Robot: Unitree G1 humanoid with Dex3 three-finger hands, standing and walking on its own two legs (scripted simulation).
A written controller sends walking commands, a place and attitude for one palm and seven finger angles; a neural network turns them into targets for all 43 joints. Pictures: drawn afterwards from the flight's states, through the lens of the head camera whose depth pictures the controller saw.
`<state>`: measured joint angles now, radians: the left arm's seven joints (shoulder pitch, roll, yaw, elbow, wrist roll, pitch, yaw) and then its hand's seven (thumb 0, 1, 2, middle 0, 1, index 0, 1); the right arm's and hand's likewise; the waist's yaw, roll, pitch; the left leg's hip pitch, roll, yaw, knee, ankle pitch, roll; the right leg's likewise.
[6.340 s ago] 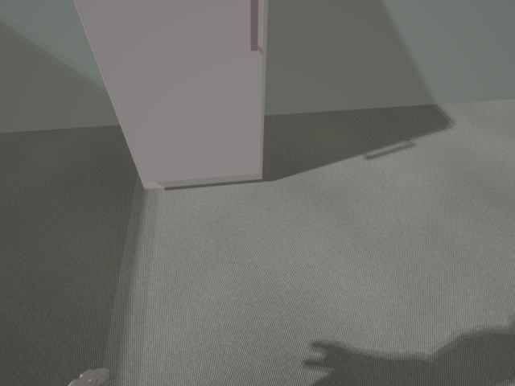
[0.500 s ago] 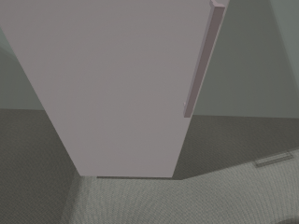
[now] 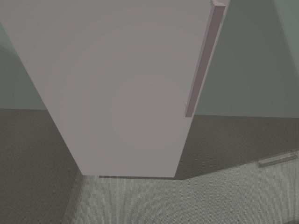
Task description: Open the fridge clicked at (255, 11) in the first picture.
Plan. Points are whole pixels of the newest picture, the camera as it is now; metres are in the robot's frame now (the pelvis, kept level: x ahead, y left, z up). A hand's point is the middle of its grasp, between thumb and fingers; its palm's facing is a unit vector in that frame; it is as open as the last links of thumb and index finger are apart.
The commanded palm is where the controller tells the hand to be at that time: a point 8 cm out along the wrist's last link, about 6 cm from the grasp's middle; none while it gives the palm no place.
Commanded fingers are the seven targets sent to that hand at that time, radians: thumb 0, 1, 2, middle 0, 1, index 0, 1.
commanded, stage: look again from close up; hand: right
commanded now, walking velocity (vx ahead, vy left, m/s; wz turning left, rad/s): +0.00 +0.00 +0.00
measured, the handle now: (198, 69) +0.52 -0.11 +0.17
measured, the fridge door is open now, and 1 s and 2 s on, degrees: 0 0 0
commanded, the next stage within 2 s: none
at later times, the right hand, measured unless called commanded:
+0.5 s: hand out of the picture +0.06 -0.25 -0.16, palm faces -0.02 +0.94 -0.34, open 7.4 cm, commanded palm none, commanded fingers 0.00 -0.90 -0.90 0.20 0.30 0.20 0.30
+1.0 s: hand out of the picture +0.08 -0.25 -0.16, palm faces -0.02 +0.94 -0.34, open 7.4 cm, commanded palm none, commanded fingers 0.00 -0.90 -0.90 0.20 0.30 0.20 0.30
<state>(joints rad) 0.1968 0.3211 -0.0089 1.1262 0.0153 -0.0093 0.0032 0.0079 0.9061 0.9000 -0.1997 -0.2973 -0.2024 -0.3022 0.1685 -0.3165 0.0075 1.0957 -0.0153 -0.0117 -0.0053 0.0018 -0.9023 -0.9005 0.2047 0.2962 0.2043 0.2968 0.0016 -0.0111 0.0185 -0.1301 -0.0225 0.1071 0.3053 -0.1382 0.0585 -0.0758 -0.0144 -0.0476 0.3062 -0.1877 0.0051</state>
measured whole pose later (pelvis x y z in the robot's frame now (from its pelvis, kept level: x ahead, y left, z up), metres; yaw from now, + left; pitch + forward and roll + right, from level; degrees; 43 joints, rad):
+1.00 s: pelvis +0.01 -0.01 +0.00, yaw +0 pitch -2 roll +0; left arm 0.15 0.33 -0.01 1.12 0.01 -0.01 0.00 0.01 0.91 0.90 -0.20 -0.30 -0.20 -0.30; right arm 0.15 -0.33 0.01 1.10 -0.02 -0.02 0.00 0.00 -0.90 -0.90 0.20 0.30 0.20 0.30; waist 0.00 0.00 0.02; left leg -0.11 -0.01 0.11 0.29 -0.15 0.05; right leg -0.06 0.00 -0.05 0.28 -0.19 0.00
